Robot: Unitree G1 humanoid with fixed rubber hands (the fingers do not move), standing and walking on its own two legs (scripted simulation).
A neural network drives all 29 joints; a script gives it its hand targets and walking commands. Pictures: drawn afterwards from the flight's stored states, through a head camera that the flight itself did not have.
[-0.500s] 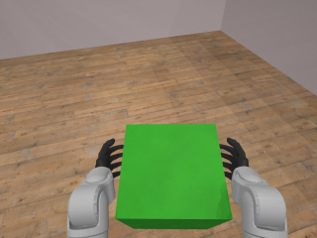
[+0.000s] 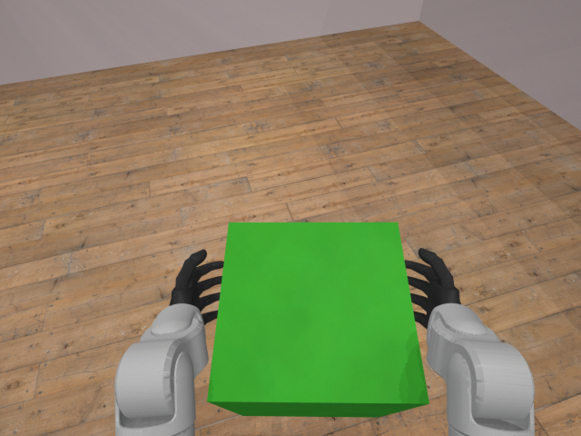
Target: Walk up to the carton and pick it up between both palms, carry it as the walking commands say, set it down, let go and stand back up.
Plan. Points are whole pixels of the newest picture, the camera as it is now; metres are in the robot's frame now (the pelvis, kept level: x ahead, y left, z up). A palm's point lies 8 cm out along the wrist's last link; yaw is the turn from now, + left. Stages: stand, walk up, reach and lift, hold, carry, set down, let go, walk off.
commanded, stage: carry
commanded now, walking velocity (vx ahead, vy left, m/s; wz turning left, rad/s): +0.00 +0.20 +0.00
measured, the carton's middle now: (311, 330) +0.28 +0.00 +0.00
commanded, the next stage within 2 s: none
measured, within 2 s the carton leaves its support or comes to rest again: neither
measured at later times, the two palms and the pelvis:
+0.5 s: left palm (85, 312) +0.27 +0.28 +0.08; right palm (324, 307) +0.26 -0.01 +0.10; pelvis +0.01 +0.14 +0.00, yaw -2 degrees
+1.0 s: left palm out of the picture +0.26 +0.43 +0.10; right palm (199, 307) +0.26 +0.13 +0.11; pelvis +0.00 +0.28 +0.00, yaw +0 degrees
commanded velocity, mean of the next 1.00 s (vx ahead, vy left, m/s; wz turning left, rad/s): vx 0.00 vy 0.20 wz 0.00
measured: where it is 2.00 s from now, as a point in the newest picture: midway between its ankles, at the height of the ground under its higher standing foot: outside the picture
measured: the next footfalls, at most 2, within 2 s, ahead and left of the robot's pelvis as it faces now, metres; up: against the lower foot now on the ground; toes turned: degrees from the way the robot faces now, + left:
right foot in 0.08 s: +0.00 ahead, -0.12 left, +0.00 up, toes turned -13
left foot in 0.38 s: +0.07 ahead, +0.25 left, +0.00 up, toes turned +5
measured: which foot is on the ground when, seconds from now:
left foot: down 0.00-0.10, up 0.12-0.36, down 0.38-0.74, up 0.76-1.00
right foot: up 0.00-0.06, down 0.08-0.42, up 0.44-0.70, down 0.72-1.00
